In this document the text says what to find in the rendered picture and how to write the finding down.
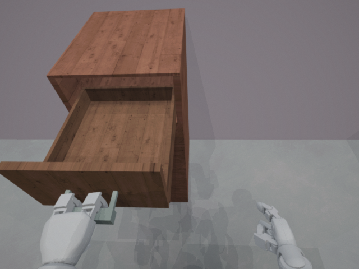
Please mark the robot left hand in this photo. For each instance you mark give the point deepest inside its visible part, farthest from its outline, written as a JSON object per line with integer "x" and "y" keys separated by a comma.
{"x": 67, "y": 235}

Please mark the handle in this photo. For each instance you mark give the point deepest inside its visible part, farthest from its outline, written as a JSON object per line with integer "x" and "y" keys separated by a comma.
{"x": 105, "y": 215}

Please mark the right robot forearm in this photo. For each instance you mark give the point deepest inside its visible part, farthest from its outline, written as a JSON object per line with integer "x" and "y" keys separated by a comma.
{"x": 291, "y": 257}

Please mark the cabinet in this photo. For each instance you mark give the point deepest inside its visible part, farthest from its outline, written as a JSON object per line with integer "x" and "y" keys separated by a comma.
{"x": 132, "y": 48}

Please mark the robot right hand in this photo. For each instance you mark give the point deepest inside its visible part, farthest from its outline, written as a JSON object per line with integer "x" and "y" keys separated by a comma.
{"x": 271, "y": 237}

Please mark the drawer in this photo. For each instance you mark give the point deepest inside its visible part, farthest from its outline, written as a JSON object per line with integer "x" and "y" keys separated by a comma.
{"x": 115, "y": 138}

